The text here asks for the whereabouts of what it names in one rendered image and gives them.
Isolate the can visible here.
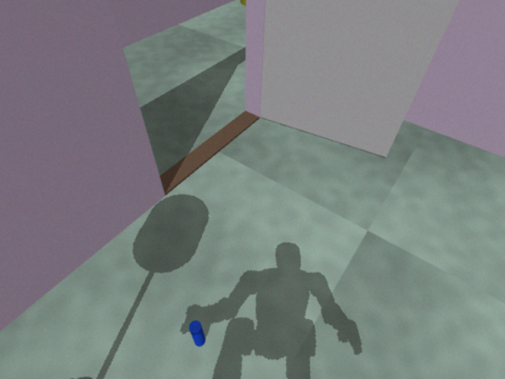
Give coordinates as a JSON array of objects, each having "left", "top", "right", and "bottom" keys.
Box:
[{"left": 189, "top": 321, "right": 205, "bottom": 347}]

